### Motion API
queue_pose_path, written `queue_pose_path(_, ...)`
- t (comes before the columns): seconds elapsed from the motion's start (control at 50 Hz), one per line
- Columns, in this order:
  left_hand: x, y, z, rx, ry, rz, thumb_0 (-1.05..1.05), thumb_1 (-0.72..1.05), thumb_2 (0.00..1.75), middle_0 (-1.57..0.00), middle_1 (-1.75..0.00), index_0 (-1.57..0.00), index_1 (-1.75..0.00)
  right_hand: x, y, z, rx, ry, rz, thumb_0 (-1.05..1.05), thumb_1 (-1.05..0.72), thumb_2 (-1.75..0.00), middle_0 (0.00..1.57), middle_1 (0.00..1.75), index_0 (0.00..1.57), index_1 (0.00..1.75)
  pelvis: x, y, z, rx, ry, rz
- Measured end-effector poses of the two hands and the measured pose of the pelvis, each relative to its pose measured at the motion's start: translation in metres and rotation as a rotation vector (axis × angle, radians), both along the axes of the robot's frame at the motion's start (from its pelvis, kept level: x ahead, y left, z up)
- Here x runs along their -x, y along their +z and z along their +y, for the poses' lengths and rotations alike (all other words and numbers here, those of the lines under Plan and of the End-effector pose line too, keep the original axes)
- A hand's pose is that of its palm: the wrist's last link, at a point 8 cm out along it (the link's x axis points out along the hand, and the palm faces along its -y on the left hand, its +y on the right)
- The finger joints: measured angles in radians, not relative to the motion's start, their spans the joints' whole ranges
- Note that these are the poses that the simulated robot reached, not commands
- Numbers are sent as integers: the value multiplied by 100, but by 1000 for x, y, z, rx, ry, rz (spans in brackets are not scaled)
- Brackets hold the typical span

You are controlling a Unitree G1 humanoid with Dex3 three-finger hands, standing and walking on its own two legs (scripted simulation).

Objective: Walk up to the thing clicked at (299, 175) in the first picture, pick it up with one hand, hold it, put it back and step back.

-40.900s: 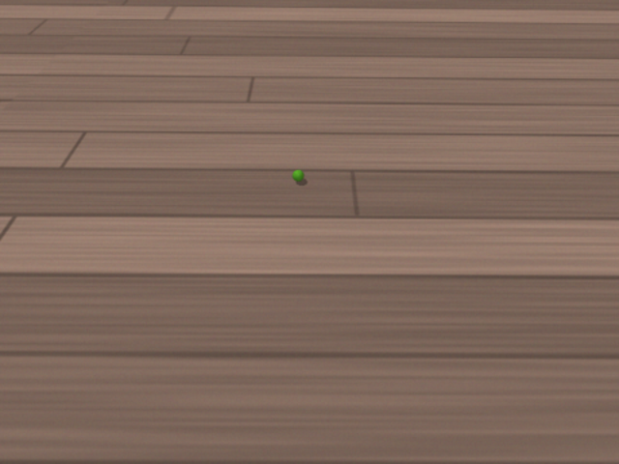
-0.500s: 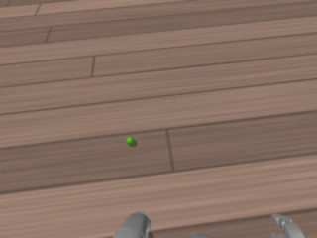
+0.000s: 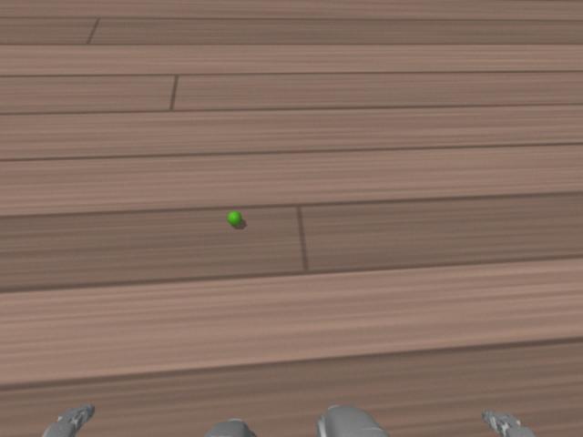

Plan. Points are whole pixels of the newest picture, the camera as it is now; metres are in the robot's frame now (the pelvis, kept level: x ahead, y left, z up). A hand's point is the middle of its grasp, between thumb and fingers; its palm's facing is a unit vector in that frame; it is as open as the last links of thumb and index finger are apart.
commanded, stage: step back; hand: left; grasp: from above
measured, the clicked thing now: (234, 218) +0.93 +0.22 -0.73
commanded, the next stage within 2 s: stand in 1.30 s
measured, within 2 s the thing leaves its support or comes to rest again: neither
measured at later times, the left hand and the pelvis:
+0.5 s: hand out of the picture -0.08 +0.28 -0.14, palm faces +0.06 -0.90 -0.42, open 7.4 cm; pelvis -0.15 +0.00 -0.01, yaw +2 degrees
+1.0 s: hand out of the picture -0.09 +0.28 -0.16, palm faces +0.05 -0.93 -0.35, open 7.4 cm; pelvis -0.13 +0.01 +0.00, yaw +2 degrees
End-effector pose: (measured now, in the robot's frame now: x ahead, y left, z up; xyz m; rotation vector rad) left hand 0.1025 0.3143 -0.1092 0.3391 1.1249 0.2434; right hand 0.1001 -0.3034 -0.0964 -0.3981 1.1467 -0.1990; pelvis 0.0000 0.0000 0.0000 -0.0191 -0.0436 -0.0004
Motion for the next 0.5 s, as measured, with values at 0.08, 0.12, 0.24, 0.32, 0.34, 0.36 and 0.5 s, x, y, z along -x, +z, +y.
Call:
queue_pose_path(0.08, 45, -4, -6, -14, -16, 59, 0, 91, 90, -21, -30, -20, -30, 12, -2, -10, -6, 7, -65, 0, -90, -89, 21, 30, 21, 30, 32, -5, -7, -3, -32, 6)
queue_pose_path(0.12, 68, -7, -10, -30, -24, 77, 0, 91, 90, -21, -30, -20, -30, 22, -10, -18, -17, 1, -86, 0, -90, -89, 21, 30, 21, 30, 49, -12, -13, -9, -47, 7)
queue_pose_path(0.24, 139, 7, -20, -49, 1, 117, 0, 90, 89, -21, -30, -20, -30, 72, -17, -27, -47, -37, -55, 0, -90, -89, 20, 30, 20, 30, 92, -5, -19, -34, -46, -5)
queue_pose_path(0.32, 163, 16, -13, -75, 12, 99, 1, 90, 89, -21, -30, -20, -30, 114, -21, -27, -49, -32, -13, 0, -90, -89, 20, 30, 20, 30, 114, -2, -16, -47, -19, 1)
queue_pose_path(0.34, 167, 17, -11, -79, 14, 84, 1, 90, 89, -21, -30, -20, -30, 125, -23, -27, -47, -28, 7, 0, -90, -89, 20, 30, 20, 30, 119, -3, -15, -44, -8, 2)
queue_pose_path(0.36, 170, 17, -7, -81, 17, 67, 1, 90, 89, -21, -30, -20, -30, 135, -25, -26, -44, -22, 29, 0, -90, -89, 20, 30, 20, 30, 124, -4, -14, -41, 4, 3)
queue_pose_path(0.5, 194, 7, 9, -42, 55, 29, 0, 90, 90, -21, -30, -20, -30, 190, -25, -7, -48, -30, 88, 0, -90, -89, 20, 30, 20, 30, 148, -6, -3, -53, 35, -14)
